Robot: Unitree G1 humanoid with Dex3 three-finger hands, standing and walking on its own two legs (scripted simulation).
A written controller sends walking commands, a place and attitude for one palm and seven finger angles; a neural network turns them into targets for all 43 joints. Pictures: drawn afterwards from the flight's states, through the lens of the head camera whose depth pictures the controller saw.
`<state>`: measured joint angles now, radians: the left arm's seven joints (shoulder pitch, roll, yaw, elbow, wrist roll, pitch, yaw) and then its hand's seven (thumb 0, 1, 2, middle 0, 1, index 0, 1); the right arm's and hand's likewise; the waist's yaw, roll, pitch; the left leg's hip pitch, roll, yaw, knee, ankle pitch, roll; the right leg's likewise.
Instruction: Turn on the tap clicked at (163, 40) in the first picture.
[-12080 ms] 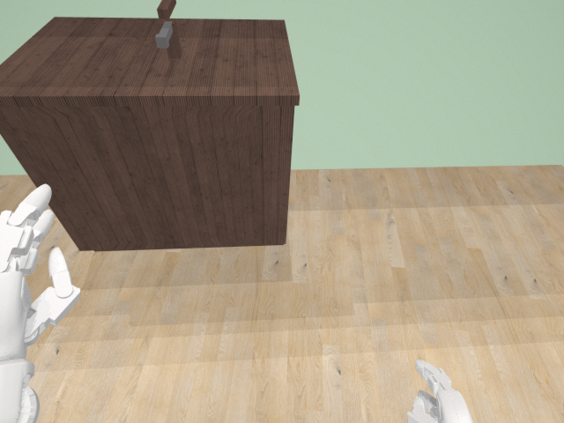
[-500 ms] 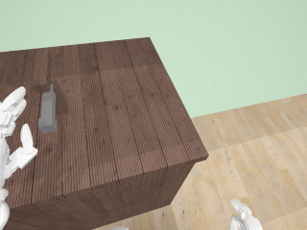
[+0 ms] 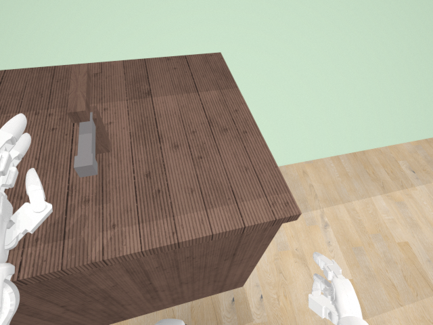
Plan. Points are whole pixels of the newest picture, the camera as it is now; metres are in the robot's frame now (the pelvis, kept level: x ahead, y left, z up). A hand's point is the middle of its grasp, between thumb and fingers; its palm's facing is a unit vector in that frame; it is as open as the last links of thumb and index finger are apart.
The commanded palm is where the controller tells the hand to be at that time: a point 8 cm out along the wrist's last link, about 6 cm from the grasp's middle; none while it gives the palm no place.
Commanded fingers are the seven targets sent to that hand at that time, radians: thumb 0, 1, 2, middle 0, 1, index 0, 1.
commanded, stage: look again from close up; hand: left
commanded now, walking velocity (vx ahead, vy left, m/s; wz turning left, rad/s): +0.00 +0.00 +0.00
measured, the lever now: (86, 165) +0.32 +0.26 +0.11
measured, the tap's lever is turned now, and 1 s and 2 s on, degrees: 0 0 0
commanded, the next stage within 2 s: shuffle to correct the standing spot in 0.22 s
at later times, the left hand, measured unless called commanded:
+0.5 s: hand (65, 207) +0.22 +0.22 +0.17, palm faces +0.34 -0.86 -0.38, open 7.4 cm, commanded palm +0.16 +0.26 +0.18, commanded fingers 0.00 0.90 0.90 -0.20 -0.30 -0.20 -0.30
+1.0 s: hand (79, 241) +0.18 +0.20 +0.16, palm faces +0.30 -0.86 -0.42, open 7.4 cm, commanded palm +0.13 +0.24 +0.18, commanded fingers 0.00 0.90 0.90 -0.20 -0.30 -0.20 -0.30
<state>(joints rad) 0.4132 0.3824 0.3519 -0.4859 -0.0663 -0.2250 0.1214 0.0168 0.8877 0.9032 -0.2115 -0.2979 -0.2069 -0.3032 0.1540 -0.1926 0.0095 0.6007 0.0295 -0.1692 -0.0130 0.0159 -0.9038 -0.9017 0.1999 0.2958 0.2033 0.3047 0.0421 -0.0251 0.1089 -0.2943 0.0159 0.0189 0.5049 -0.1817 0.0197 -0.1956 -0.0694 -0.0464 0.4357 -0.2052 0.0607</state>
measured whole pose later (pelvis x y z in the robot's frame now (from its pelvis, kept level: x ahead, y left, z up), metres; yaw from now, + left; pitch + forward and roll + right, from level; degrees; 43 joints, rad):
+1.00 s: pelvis -0.04 -0.03 -0.01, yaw -3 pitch -3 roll -1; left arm 0.51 0.39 0.37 -0.59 -0.08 -0.17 0.12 0.02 0.88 0.90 -0.22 -0.30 -0.21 -0.30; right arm 0.17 -0.23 -0.01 0.60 0.02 -0.12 -0.06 0.02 -0.91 -0.90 0.20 0.30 0.20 0.30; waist 0.02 0.01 0.14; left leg -0.39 0.05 -0.02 0.61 -0.24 -0.01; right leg -0.32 0.00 -0.01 0.56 -0.20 0.01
